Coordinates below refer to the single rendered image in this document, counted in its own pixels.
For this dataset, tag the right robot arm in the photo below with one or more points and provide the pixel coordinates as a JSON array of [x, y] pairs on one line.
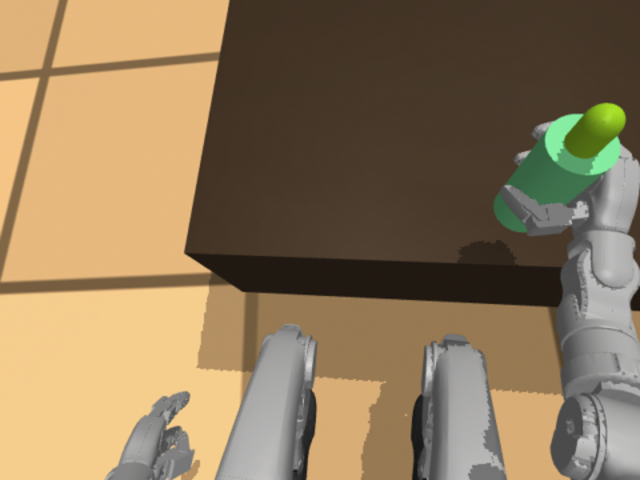
[[597, 435]]

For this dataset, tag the right robot foot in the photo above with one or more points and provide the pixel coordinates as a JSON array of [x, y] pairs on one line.
[[417, 438]]

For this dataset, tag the bottle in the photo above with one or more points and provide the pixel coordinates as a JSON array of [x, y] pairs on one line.
[[573, 153]]

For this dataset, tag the right robot hand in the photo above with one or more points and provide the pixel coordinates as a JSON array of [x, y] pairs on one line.
[[609, 203]]

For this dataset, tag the left robot hand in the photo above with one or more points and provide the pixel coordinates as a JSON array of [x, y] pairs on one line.
[[150, 442]]

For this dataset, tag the left robot foot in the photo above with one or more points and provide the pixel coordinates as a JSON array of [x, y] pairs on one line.
[[306, 439]]

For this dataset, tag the left robot arm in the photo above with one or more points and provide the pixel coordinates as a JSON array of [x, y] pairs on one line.
[[131, 471]]

